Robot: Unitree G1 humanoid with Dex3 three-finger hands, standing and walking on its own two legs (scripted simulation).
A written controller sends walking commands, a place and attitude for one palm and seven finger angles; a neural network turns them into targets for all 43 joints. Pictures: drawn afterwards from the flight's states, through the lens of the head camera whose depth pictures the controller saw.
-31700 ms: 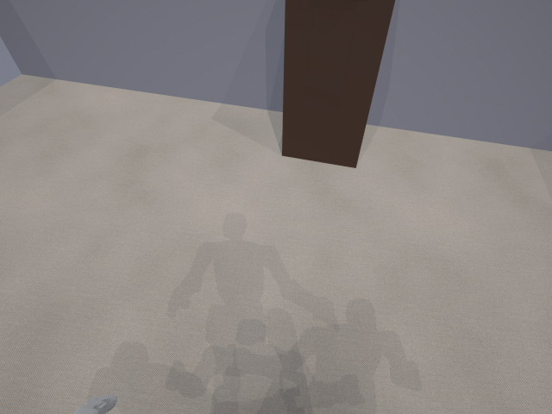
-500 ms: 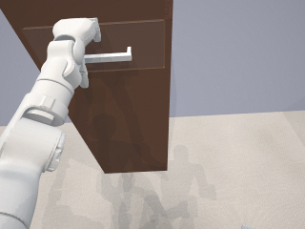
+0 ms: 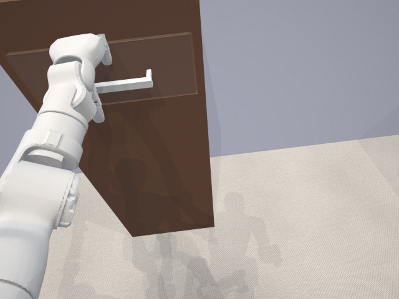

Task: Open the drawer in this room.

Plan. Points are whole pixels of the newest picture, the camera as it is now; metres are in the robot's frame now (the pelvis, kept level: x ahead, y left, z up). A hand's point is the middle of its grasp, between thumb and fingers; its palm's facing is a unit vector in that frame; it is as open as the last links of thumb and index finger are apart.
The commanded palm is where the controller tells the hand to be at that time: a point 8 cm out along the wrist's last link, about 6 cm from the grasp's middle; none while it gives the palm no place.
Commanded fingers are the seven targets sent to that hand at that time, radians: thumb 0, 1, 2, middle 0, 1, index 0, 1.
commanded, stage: move the hooked fingers above the handle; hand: left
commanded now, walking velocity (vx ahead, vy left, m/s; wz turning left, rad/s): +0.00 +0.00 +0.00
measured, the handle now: (109, 82) +0.54 +0.19 +0.17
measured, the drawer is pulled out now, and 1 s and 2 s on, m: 0.00 0.00 0.00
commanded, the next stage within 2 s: none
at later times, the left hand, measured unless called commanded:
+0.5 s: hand (82, 80) +0.48 +0.21 +0.22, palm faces -0.07 +0.04 -1.00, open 13.9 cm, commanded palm +0.47 +0.18 +0.28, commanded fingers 0.00 -0.50 0.30 -0.30 -1.20 -0.30 -1.20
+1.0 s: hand (114, 65) +0.50 +0.15 +0.24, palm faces +0.11 -0.02 -0.99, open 13.5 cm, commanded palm +0.47 +0.21 +0.28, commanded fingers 0.00 -0.50 0.30 -0.30 -1.20 -0.30 -1.20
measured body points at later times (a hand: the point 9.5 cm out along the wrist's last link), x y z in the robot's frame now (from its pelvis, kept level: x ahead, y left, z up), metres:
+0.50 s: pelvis +0.00 +0.00 +0.00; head +0.03 -0.03 +0.45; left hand +0.48 +0.21 +0.28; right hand +0.10 -0.25 -0.14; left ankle -0.01 +0.13 -0.74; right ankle -0.02 -0.12 -0.74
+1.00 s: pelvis -0.01 +0.00 +0.00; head +0.02 -0.04 +0.45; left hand +0.49 +0.15 +0.29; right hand +0.08 -0.25 -0.14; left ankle -0.01 +0.13 -0.74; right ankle -0.02 -0.12 -0.74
